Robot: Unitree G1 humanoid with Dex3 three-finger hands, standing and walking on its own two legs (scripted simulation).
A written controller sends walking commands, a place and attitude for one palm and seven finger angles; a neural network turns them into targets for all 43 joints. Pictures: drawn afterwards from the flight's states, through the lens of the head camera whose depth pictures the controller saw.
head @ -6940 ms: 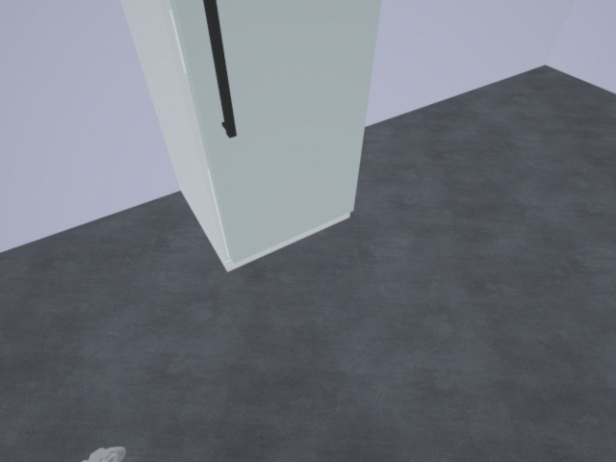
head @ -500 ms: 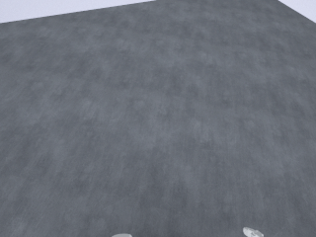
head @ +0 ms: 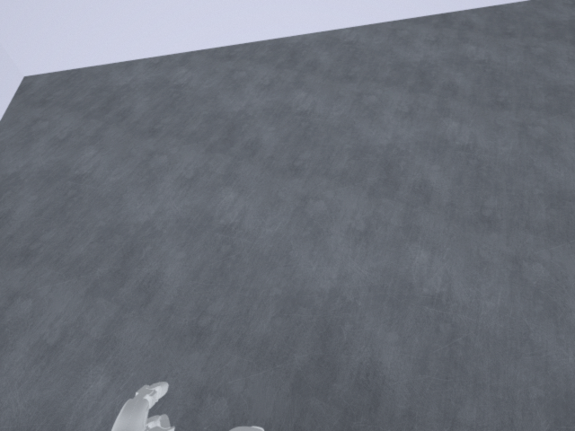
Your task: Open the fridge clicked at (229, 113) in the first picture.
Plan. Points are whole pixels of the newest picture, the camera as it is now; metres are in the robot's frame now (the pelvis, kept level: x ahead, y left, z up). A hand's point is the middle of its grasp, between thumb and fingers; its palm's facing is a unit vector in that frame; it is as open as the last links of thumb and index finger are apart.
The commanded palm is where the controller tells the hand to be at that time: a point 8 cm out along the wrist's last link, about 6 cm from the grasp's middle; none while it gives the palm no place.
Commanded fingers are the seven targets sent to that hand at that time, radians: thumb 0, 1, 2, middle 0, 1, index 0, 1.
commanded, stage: turn to face it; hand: left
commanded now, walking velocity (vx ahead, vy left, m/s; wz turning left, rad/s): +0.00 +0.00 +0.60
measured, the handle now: out of the picture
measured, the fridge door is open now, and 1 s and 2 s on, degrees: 0 0 0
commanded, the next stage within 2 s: none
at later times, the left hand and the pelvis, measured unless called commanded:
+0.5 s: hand out of the picture -0.04 +0.26 -0.19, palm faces +0.35 -0.90 -0.27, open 7.3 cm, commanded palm none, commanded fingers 0.00 0.90 0.90 -0.20 -0.30 -0.20 -0.30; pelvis +0.01 +0.04 -0.01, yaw +18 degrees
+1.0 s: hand out of the picture +0.05 +0.25 -0.13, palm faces +0.53 -0.79 -0.30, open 7.3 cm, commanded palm none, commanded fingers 0.00 0.90 0.90 -0.20 -0.30 -0.20 -0.30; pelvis +0.04 +0.01 +0.00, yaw +36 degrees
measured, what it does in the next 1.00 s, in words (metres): steps on the spot, turning left: left foot, then right foot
